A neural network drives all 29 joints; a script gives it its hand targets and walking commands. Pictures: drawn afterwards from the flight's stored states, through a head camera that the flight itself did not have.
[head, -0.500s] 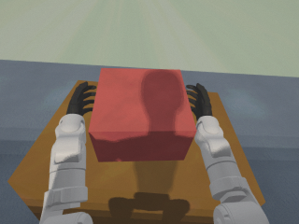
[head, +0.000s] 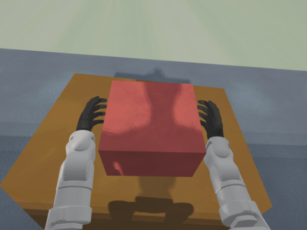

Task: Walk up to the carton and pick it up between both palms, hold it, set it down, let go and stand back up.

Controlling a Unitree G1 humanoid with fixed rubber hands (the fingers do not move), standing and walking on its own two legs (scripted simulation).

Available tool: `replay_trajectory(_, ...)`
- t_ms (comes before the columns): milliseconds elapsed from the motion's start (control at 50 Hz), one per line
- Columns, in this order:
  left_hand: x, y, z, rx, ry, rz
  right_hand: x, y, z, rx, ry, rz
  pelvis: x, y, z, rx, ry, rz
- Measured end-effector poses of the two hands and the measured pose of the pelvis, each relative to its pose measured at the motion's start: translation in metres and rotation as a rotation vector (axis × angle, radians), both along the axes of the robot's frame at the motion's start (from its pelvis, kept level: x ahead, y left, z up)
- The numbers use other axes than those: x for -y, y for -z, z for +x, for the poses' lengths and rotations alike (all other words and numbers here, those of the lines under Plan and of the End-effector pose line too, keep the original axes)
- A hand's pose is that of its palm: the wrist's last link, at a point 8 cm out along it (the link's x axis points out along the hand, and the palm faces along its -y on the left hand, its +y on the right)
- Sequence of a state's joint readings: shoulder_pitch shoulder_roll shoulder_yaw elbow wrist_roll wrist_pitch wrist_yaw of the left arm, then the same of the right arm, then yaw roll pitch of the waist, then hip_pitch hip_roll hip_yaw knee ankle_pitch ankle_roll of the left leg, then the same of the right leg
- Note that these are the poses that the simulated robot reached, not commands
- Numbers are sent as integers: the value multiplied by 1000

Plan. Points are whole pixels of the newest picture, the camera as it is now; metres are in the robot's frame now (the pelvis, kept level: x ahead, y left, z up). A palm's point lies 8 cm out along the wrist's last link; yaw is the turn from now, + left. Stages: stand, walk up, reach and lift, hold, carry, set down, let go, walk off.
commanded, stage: set down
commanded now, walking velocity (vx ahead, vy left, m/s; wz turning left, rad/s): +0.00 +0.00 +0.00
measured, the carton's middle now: (151, 127) +0.38 -0.03 +0.09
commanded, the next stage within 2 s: none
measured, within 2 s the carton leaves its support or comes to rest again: neither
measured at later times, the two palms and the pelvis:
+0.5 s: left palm (94, 132) +0.36 +0.12 +0.10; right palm (215, 140) +0.32 -0.20 +0.09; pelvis +0.01 +0.00 +0.00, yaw +0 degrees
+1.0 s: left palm (102, 134) +0.38 +0.11 +0.07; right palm (218, 144) +0.32 -0.22 +0.07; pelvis +0.00 +0.00 +0.00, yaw -1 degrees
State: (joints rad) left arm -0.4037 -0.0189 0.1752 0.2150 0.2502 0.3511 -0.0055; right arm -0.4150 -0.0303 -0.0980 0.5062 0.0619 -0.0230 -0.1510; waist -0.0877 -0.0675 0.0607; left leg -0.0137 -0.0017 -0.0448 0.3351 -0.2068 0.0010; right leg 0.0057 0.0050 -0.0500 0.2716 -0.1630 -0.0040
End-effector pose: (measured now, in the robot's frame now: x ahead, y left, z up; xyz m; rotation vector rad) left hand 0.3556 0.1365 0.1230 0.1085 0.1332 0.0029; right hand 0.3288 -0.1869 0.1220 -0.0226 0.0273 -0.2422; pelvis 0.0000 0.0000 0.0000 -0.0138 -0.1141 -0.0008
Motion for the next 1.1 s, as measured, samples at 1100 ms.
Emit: replay_trajectory(1100, 35, 57, 22, -110, 94, 20, 31, 53, -9, -102, 99, -3, 0, -2, 2, -104, 19, -1)
